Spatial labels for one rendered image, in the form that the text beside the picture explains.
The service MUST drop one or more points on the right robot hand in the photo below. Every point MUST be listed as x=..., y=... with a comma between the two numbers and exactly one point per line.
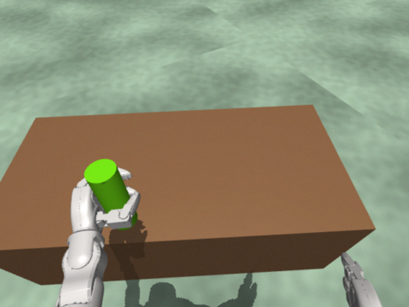
x=359, y=292

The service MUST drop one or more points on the can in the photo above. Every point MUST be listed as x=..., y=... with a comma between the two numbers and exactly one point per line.
x=107, y=184

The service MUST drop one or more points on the left robot hand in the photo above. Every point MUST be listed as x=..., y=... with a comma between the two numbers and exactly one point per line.
x=86, y=212

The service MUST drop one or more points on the left robot arm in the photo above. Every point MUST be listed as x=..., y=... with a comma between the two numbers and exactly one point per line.
x=83, y=265

